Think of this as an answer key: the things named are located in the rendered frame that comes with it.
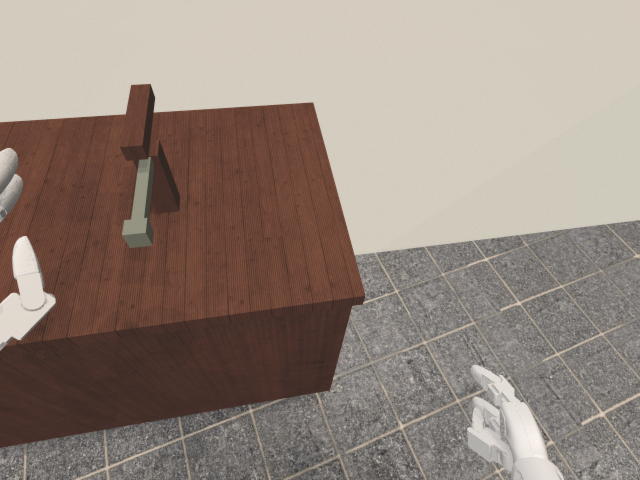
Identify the robot right forearm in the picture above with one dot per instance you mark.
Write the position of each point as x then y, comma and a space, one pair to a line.
534, 468

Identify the robot left hand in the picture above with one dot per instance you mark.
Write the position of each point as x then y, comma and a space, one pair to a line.
19, 314

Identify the counter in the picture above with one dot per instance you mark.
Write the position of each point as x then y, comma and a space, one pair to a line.
243, 298

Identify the robot right hand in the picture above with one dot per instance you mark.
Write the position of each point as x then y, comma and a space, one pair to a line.
513, 433

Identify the tap lever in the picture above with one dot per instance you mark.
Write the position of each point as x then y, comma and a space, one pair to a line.
138, 231

